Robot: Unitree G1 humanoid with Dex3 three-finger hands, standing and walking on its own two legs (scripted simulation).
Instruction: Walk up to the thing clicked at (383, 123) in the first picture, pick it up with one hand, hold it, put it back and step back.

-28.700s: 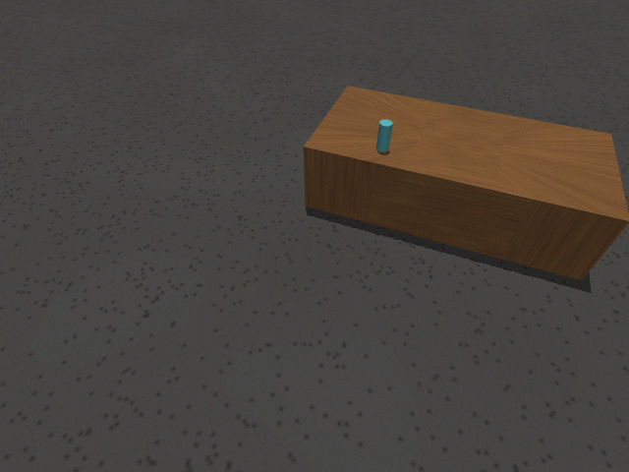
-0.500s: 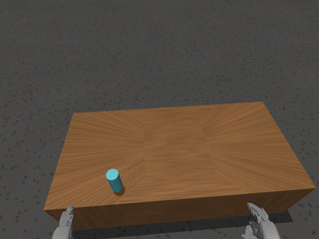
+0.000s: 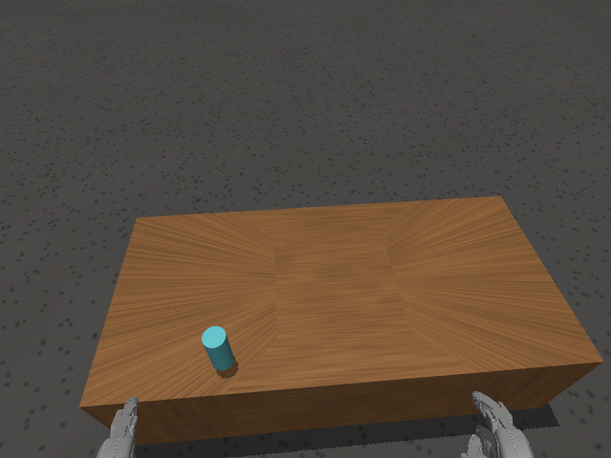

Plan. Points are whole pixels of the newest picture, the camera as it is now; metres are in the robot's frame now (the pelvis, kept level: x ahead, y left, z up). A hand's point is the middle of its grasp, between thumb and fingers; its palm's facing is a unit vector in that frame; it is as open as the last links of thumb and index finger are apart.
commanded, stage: home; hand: left
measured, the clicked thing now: (218, 349) +0.46 +0.21 -0.33
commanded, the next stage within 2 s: stand in 1.20 s
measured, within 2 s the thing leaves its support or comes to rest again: neither
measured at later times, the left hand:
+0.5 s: hand out of the picture +0.17 +0.19 -0.06, palm faces +0.12 -0.95 -0.29, open 17.7 cm
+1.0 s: hand out of the picture +0.16 +0.18 -0.06, palm faces +0.12 -0.95 -0.29, open 17.7 cm
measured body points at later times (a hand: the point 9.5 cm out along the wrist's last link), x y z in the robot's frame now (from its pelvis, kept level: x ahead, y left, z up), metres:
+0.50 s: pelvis +0.00 +0.00 +0.00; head +0.02 +0.00 +0.45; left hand +0.16 +0.24 -0.03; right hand +0.16 -0.24 -0.07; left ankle +0.03 +0.14 -0.69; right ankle -0.03 -0.13 -0.69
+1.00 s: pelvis -0.01 +0.00 +0.00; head +0.02 +0.00 +0.45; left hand +0.15 +0.23 -0.03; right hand +0.16 -0.24 -0.07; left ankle +0.03 +0.14 -0.69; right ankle -0.03 -0.13 -0.69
